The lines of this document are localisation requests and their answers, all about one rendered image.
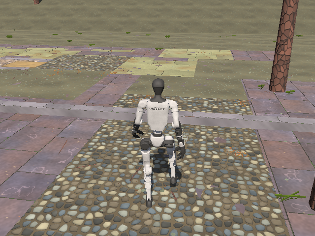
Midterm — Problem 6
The robot left thigh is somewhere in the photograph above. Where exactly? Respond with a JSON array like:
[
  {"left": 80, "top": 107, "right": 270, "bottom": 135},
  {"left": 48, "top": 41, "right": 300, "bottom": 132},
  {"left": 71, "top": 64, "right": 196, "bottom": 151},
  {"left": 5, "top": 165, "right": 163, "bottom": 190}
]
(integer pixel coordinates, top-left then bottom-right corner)
[{"left": 140, "top": 138, "right": 152, "bottom": 176}]

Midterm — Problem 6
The right robot upper arm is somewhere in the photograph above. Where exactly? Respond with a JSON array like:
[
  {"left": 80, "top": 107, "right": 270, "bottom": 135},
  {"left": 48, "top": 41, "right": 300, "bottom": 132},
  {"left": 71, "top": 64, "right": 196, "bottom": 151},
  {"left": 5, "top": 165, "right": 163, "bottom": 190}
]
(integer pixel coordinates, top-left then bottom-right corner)
[{"left": 168, "top": 100, "right": 180, "bottom": 128}]

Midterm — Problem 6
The robot left foot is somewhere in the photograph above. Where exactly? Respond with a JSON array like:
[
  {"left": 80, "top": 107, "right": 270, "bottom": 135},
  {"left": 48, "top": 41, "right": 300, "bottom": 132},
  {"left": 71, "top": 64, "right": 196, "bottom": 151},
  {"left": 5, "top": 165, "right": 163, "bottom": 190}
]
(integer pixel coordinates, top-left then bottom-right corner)
[{"left": 146, "top": 195, "right": 153, "bottom": 208}]

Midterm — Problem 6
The robot right forearm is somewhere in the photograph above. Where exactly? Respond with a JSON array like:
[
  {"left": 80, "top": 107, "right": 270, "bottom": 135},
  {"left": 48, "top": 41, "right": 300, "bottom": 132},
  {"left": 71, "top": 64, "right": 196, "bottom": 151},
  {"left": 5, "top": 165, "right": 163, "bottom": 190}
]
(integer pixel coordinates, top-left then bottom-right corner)
[{"left": 175, "top": 121, "right": 185, "bottom": 147}]

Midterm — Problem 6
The right robot hand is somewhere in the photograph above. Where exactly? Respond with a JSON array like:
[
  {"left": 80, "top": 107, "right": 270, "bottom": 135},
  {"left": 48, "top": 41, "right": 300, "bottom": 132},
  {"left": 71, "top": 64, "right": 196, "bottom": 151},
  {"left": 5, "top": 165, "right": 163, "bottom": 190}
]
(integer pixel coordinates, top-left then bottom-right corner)
[{"left": 174, "top": 146, "right": 186, "bottom": 160}]

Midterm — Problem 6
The robot left forearm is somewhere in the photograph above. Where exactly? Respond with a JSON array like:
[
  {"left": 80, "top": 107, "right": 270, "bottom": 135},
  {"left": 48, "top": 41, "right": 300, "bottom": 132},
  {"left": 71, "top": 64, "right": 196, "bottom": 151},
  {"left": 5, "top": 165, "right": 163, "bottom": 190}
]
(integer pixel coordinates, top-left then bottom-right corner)
[{"left": 132, "top": 118, "right": 140, "bottom": 133}]

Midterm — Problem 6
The left robot hand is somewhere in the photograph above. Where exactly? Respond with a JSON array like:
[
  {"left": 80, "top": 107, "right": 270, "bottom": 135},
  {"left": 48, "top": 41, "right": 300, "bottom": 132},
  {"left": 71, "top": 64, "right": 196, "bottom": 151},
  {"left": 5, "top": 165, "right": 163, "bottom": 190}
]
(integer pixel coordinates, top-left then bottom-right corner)
[{"left": 132, "top": 130, "right": 144, "bottom": 138}]

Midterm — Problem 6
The left robot upper arm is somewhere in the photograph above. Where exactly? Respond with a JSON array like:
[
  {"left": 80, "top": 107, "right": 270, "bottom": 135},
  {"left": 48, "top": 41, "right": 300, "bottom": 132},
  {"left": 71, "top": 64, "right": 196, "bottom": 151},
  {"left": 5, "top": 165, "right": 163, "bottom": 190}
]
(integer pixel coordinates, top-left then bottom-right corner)
[{"left": 135, "top": 99, "right": 148, "bottom": 125}]

